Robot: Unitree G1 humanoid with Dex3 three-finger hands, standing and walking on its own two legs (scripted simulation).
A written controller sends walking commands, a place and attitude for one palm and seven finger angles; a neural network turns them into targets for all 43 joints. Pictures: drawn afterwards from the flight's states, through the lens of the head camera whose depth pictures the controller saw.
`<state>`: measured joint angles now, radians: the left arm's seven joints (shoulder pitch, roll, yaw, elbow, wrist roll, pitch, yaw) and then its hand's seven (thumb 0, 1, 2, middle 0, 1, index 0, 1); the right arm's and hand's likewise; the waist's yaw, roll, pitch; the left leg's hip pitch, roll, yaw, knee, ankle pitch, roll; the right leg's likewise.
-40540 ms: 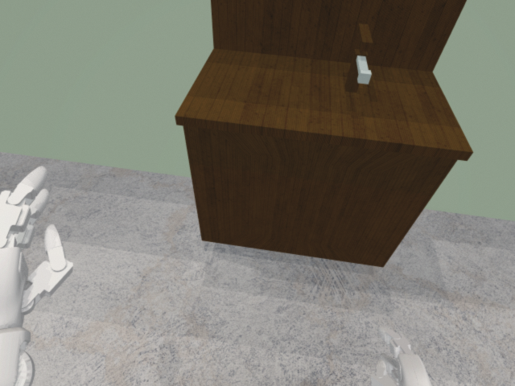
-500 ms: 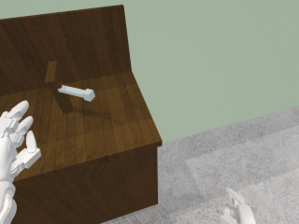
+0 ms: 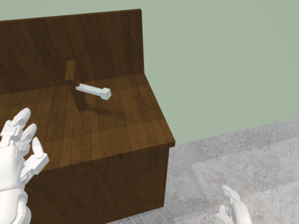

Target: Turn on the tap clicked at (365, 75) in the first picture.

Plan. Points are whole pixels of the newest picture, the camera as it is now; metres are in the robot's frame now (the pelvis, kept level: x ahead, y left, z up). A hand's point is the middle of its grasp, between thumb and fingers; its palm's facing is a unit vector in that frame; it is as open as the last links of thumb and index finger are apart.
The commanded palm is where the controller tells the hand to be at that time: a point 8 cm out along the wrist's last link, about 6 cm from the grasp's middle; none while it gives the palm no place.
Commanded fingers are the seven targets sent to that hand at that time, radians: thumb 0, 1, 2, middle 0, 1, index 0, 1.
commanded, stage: turn the palm inward beside the body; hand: left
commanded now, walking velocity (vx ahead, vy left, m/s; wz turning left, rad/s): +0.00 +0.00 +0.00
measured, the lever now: (105, 93) +0.49 +0.22 +0.10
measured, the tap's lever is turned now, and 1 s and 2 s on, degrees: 53 53 53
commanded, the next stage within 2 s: reach beside the lever's end, fingers flat in 0.96 s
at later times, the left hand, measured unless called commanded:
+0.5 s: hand (44, 170) +0.17 +0.24 +0.15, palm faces +0.52 -0.85 -0.12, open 7.4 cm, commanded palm +0.12 +0.27 +0.17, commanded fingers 0.00 0.90 0.90 -0.20 -0.30 -0.20 -0.30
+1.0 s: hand (58, 163) +0.19 +0.22 +0.15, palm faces +0.53 -0.84 -0.12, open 7.4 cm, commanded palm +0.13 +0.26 +0.17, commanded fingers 0.00 0.90 0.90 -0.20 -0.30 -0.20 -0.30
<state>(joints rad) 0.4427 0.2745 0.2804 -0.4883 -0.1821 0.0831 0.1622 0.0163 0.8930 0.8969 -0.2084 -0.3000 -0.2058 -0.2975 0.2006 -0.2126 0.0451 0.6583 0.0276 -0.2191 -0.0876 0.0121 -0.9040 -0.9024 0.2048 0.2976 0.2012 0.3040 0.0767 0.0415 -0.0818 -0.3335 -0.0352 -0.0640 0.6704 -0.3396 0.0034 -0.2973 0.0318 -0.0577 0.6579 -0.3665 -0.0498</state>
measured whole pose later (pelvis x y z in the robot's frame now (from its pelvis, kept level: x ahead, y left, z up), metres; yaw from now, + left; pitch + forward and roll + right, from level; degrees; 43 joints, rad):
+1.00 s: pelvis +0.01 -0.02 +0.00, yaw +1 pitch -1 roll +0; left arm 0.49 0.19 0.21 -0.55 -0.21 0.20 0.24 0.02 0.90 0.90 -0.20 -0.30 -0.20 -0.30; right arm 0.18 -0.24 0.05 0.66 0.02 -0.19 -0.09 0.01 -0.90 -0.90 0.20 0.30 0.20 0.30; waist 0.09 0.05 -0.07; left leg -0.29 -0.02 -0.09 0.63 -0.33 -0.02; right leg -0.25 0.04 -0.08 0.62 -0.37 -0.07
